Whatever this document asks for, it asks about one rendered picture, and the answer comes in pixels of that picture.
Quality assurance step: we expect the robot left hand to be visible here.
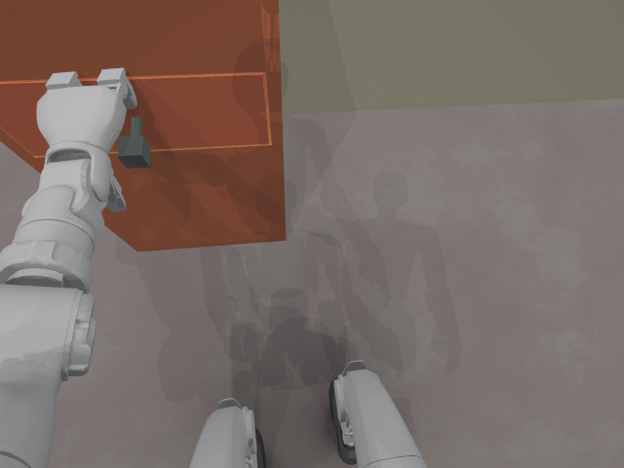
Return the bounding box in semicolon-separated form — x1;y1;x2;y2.
36;68;137;213

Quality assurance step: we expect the left robot thigh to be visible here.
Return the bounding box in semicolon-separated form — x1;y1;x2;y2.
189;406;256;468

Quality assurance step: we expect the drawer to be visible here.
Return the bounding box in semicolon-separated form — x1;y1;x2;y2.
0;72;269;156

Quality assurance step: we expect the robot left upper arm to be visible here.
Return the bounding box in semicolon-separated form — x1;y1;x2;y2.
0;284;97;468

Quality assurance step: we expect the cabinet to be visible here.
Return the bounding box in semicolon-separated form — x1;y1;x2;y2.
0;0;286;252

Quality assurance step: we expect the handle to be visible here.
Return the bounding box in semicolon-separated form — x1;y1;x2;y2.
117;117;151;169

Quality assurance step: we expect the robot left forearm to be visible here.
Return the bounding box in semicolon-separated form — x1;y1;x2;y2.
0;141;111;294

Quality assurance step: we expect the robot right foot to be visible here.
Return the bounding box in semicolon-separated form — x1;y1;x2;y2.
329;377;357;465

